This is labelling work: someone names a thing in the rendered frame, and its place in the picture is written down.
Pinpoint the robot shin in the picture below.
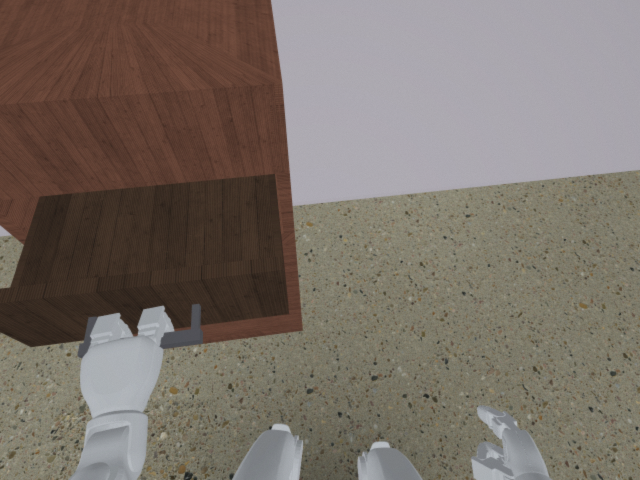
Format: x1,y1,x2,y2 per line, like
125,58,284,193
370,441,390,450
258,423,291,438

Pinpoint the handle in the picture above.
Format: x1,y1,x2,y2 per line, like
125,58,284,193
77,304,203,358

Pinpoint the robot right shin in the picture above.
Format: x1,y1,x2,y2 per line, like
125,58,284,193
370,441,390,450

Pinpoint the robot left shin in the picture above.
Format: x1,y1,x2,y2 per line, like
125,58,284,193
258,423,291,438

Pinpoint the drawer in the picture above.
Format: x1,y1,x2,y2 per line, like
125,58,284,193
0,174,289,347

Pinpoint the right robot hand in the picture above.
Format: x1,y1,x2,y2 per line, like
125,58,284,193
471,405,549,480

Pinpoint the cabinet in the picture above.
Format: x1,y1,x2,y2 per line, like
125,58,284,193
0,0,303,349

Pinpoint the left robot forearm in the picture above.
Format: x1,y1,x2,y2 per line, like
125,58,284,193
68,410,148,480

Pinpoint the left robot hand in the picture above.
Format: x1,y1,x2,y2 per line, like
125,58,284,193
80,306,174,418

